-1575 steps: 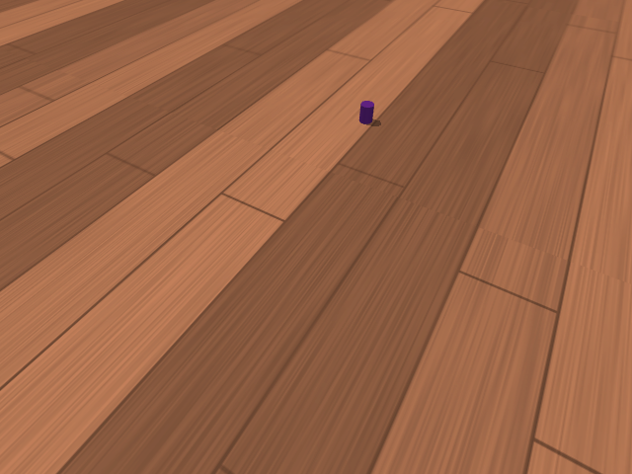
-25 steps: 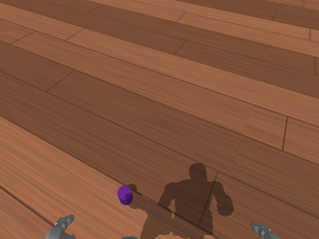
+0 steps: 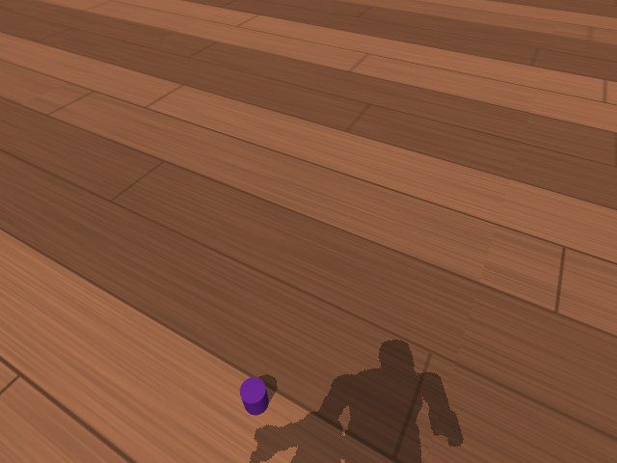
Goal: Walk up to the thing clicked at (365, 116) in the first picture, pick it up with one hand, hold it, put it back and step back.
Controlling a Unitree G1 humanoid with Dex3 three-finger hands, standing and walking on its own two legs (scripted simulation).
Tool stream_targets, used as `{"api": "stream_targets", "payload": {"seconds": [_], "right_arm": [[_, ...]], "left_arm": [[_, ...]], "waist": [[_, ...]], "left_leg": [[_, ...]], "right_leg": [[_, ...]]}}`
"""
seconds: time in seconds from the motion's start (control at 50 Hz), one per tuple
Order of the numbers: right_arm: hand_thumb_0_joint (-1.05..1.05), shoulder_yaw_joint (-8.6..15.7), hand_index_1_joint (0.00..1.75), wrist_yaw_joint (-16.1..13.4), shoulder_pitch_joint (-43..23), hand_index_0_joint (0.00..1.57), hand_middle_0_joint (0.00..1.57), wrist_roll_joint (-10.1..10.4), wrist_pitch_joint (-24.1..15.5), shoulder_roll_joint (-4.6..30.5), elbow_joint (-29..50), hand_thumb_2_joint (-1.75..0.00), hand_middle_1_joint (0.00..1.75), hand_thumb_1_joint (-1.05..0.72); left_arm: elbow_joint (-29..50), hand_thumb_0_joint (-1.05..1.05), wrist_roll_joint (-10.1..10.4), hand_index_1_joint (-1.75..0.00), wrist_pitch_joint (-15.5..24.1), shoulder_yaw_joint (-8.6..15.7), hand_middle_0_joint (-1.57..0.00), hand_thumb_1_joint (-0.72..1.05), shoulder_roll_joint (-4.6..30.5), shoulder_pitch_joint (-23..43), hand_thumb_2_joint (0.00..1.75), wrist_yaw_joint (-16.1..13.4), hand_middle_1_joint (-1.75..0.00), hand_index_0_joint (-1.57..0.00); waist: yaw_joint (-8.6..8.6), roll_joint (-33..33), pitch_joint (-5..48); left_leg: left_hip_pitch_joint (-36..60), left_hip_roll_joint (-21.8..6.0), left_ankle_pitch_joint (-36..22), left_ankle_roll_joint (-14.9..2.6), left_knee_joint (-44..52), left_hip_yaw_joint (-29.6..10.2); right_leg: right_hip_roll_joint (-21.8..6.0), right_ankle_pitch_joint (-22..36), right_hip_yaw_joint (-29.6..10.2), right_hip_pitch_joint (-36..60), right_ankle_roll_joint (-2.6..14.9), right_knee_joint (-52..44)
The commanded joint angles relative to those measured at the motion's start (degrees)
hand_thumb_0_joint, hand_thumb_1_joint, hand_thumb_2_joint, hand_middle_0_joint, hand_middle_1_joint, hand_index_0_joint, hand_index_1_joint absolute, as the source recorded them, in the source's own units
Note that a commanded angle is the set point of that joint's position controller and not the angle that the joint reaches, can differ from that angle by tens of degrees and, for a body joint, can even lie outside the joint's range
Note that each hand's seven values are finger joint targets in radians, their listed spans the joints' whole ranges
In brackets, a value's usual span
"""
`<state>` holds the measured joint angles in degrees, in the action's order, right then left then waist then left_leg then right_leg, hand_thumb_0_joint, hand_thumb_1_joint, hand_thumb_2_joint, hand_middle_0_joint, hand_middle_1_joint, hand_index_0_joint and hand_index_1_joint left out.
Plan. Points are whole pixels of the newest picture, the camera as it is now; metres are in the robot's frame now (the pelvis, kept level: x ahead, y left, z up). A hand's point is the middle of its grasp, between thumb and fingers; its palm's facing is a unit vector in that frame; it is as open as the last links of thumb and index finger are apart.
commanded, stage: stand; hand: left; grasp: from above
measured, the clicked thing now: (254, 396) +0.46 +0.19 -0.72
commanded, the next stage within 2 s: step back in 1.78 s
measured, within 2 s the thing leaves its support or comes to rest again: neither
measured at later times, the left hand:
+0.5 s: hand out of the picture +0.05 +0.23 -0.16, palm faces +0.02 -0.94 -0.34, open 7.4 cm
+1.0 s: hand out of the picture +0.09 +0.23 -0.15, palm faces +0.03 -0.94 -0.34, open 7.4 cm
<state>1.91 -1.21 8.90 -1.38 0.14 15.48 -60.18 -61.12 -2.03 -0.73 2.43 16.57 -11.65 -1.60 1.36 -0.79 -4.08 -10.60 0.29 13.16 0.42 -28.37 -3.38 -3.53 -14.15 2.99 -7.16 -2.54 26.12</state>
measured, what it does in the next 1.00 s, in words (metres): stands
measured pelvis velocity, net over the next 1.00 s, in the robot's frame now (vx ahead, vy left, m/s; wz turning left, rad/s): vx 0.02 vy -0.02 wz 0.00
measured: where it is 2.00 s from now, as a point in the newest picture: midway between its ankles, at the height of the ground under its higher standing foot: outside the picture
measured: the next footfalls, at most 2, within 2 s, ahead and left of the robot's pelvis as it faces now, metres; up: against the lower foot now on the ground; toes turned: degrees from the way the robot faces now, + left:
none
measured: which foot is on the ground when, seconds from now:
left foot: down 0.00-1.00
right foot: down 0.00-1.00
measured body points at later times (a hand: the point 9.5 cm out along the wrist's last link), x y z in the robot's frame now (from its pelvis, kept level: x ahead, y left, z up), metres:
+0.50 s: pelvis +0.00 -0.02 +0.01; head +0.01 -0.02 +0.45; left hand +0.05 +0.28 -0.13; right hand +0.05 -0.31 -0.14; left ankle +0.03 +0.12 -0.74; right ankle +0.00 -0.15 -0.74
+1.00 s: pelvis +0.02 -0.02 +0.01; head +0.02 -0.02 +0.46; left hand +0.09 +0.28 -0.13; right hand +0.10 -0.31 -0.13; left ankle +0.03 +0.12 -0.74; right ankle +0.00 -0.15 -0.74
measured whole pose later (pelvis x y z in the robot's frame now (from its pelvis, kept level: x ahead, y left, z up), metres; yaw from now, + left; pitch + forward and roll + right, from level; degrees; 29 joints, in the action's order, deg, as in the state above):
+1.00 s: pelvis +0.02 -0.02 +0.01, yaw +0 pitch -4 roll +0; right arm 0.6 -0.8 6.2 -0.8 -0.1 18.2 -64.0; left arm -65.0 -1.1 0.2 2.3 18.3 -5.8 -0.5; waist 0.5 -0.6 -3.9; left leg -6.9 -1.1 10.6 2.0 -20.9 -4.1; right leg -2.1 -12.2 3.9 -3.8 -1.2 19.6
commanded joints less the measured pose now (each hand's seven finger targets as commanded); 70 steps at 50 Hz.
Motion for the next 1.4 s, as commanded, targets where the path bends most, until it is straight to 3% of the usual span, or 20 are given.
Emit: {"api": "stream_targets", "payload": {"seconds": [0.0,0.06,0.14,0.2,0.3,0.36,0.48,0.54,0.62,0.66,0.72,0.76,0.94,1.02,1.06,1.2,1.26,1.38], "right_arm": [[0.00,2.39,0.30,-0.54,-2.38,0.20,0.20,0.08,-1.03,11.34,2.48,-0.90,0.30,-0.90],[0.00,2.38,0.30,-0.24,-2.67,0.20,0.20,0.09,-0.71,11.70,1.87,-0.90,0.30,-0.90],[0.00,2.36,0.30,-0.10,-2.73,0.20,0.20,0.02,-0.62,12.33,1.25,-0.90,0.30,-0.90],[0.00,2.16,0.30,0.04,-2.80,0.20,0.20,0.06,-0.54,12.12,0.94,-0.90,0.30,-0.90],[0.00,2.02,0.30,0.07,-2.74,0.20,0.20,0.08,-0.76,12.76,0.51,-0.90,0.30,-0.90],[0.00,1.92,0.30,0.21,-2.36,0.20,0.20,0.27,-0.67,12.75,0.27,-0.90,0.30,-0.90],[0.00,1.40,0.30,0.11,-2.14,0.20,0.20,0.10,-0.86,13.11,-0.28,-0.90,0.30,-0.90],[0.00,1.17,0.30,-0.16,-1.76,0.20,0.20,0.15,-1.18,13.47,-0.38,-0.90,0.30,-0.90],[0.00,0.99,0.30,-0.42,-2.34,0.20,0.20,0.32,-1.29,13.66,-0.74,-0.90,0.30,-0.90],[0.00,0.92,0.30,-0.43,-1.89,0.20,0.20,0.46,-1.20,13.79,-0.97,-0.90,0.30,-0.90],[0.00,0.69,0.30,-0.50,-2.28,0.20,0.20,0.30,-1.09,13.77,-1.14,-0.90,0.30,-0.90],[0.00,0.86,0.30,-0.51,-2.66,0.20,0.20,0.44,-1.22,14.05,-1.10,-0.90,0.30,-0.90],[0.00,0.86,0.30,-0.21,-4.55,0.20,0.20,0.52,-1.34,14.13,-0.92,-0.90,0.30,-0.90],[0.00,0.85,0.30,-0.16,-4.88,0.20,0.20,0.54,-1.46,14.36,-0.79,-0.90,0.30,-0.90],[0.00,0.78,0.30,-0.20,-4.93,0.20,0.20,0.46,-1.44,14.18,-0.97,-0.90,0.30,-0.90],[0.00,0.73,0.30,0.05,-4.76,0.20,0.20,0.55,-1.31,14.54,-1.37,-0.90,0.30,-0.90],[0.00,0.81,0.30,0.14,-4.81,0.20,0.20,0.56,-1.43,14.91,-1.16,-0.90,0.30,-0.90],[0.00,0.64,0.30,0.20,-4.29,0.20,0.20,0.55,-1.33,15.14,-1.47,-0.90,0.30,-0.90]], "left_arm": [[2.28,0.00,-0.06,-0.30,1.49,1.66,-0.20,0.90,10.39,2.38,0.90,-0.89,-0.30,-0.20],[1.50,0.00,-0.11,-0.30,1.50,1.66,-0.20,0.90,11.18,2.57,0.90,-0.71,-0.30,-0.20],[1.16,0.00,0.03,-0.30,1.49,1.76,-0.20,0.90,11.71,3.51,0.90,-0.56,-0.30,-0.20],[0.58,0.00,0.07,-0.30,1.42,1.75,-0.20,0.90,12.08,3.78,0.90,-0.45,-0.30,-0.20],[0.27,0.00,0.44,-0.30,1.57,1.72,-0.20,0.90,12.23,3.86,0.90,-0.18,-0.30,-0.20],[0.15,0.00,0.24,-0.30,1.70,1.75,-0.20,0.90,12.98,4.48,0.90,-0.18,-0.30,-0.20],[-0.06,0.00,0.84,-0.30,1.85,1.90,-0.20,0.90,13.19,5.64,0.90,-0.04,-0.30,-0.20],[-0.22,0.00,1.08,-0.30,1.91,2.03,-0.20,0.90,13.14,5.59,0.90,-0.04,-0.30,-0.20],[-0.66,0.00,1.15,-0.30,1.79,1.76,-0.20,0.90,12.44,5.28,0.90,-0.05,-0.30,-0.20],[-0.63,0.00,1.15,-0.30,1.84,1.76,-0.20,0.90,12.76,5.66,0.90,-0.02,-0.30,-0.20],[-0.87,0.00,1.11,-0.30,1.60,1.85,-0.20,0.90,12.91,6.38,0.90,0.06,-0.30,-0.20],[-0.93,0.00,1.10,-0.30,1.64,1.76,-0.20,0.90,12.54,6.25,0.90,0.05,-0.30,-0.20],[-0.71,0.00,0.97,-0.30,1.92,1.63,-0.20,0.90,13.11,7.13,0.90,0.25,-0.30,-0.20],[-0.34,0.00,1.01,-0.30,2.08,1.66,-0.20,0.90,13.37,7.54,0.90,0.32,-0.30,-0.20],[-0.51,0.00,0.99,-0.30,1.95,1.65,-0.20,0.90,13.63,7.69,0.90,0.39,-0.30,-0.20],[-0.60,0.00,0.98,-0.30,2.03,1.37,-0.20,0.90,13.80,7.17,0.90,0.64,-0.30,-0.20],[-0.32,0.00,1.02,-0.30,2.18,1.34,-0.20,0.90,13.89,7.18,0.90,0.64,-0.30,-0.20],[-0.38,0.00,1.15,-0.30,2.11,1.40,-0.20,0.90,14.29,7.15,0.90,0.75,-0.30,-0.20]], "waist": [[-0.56,0.41,1.20],[-0.67,1.14,-0.60],[-0.79,-0.04,-0.03],[-0.71,-0.21,-1.33],[-0.63,-1.54,0.42],[-0.83,1.23,-0.05],[-0.90,-0.50,1.88],[-0.82,-0.78,4.52],[-0.38,-0.28,4.93],[-0.64,0.33,4.87],[-0.79,0.15,3.56],[-0.67,-0.12,4.13],[-0.72,0.15,3.41],[-0.84,-0.45,5.44],[-0.94,0.09,4.41],[-0.91,-0.19,3.44],[-1.01,-0.25,4.82],[-1.06,-0.68,3.40]], "left_leg": [[-0.47,-4.66,-3.39,-1.95,8.02,-5.18],[-0.47,-4.32,0.00,-1.69,8.63,-4.99],[-0.87,-4.70,1.35,-1.70,9.82,-5.20],[-2.37,-4.82,3.58,-1.59,10.21,-5.42],[-1.20,-5.06,1.78,-1.74,9.67,-5.14],[-0.80,-4.71,-0.27,-1.57,9.09,-4.76],[-0.34,-5.33,-3.72,-1.74,9.20,-4.62],[1.60,-5.91,-11.56,-1.72,8.65,-4.23],[3.37,-6.37,-16.24,-1.65,8.41,-4.04],[3.25,-6.19,-16.38,-1.50,8.68,-3.81],[2.06,-6.16,-13.39,-1.30,9.66,-3.85],[2.65,-6.40,-15.35,-1.38,9.42,-3.90],[3.12,-6.52,-13.57,-1.11,10.61,-4.17],[4.03,-6.77,-16.67,-1.28,10.06,-3.71],[3.61,-6.67,-14.63,-0.96,10.78,-3.73],[2.14,-6.45,-10.79,-0.93,11.48,-3.80],[3.25,-6.66,-12.85,-1.17,10.80,-3.61],[1.50,-6.48,-8.77,-1.14,11.89,-3.93]], "right_leg": [[-3.09,1.31,-3.74,-0.13,2.57,-6.99],[-2.89,-3.14,-4.04,-1.91,2.43,-8.83],[-3.17,-2.61,-4.32,-0.81,2.56,-8.85],[-3.04,-5.68,-4.46,-1.35,2.62,-9.37],[-3.46,-3.98,-4.99,-0.45,2.90,-9.65],[-3.78,-5.73,-5.55,-1.33,2.91,-10.72],[-3.68,0.37,-5.06,1.22,2.90,-9.63],[-4.13,8.67,-4.77,3.54,2.91,-8.11],[-3.87,11.95,-3.82,4.04,2.70,-7.86],[-3.86,12.78,-3.78,4.47,2.53,-8.28],[-3.82,9.40,-3.74,3.87,2.58,-8.71],[-3.85,10.95,-3.49,4.49,2.53,-8.73],[-3.92,8.87,-3.56,3.43,2.57,-9.85],[-4.28,12.75,-3.53,5.00,2.70,-9.15],[-4.00,9.62,-3.39,3.87,2.80,-9.38],[-4.03,6.52,-3.82,3.62,3.05,-10.45],[-4.26,8.51,-3.92,3.94,3.12,-10.01],[-4.14,5.10,-4.09,3.33,3.20,-10.32]]}}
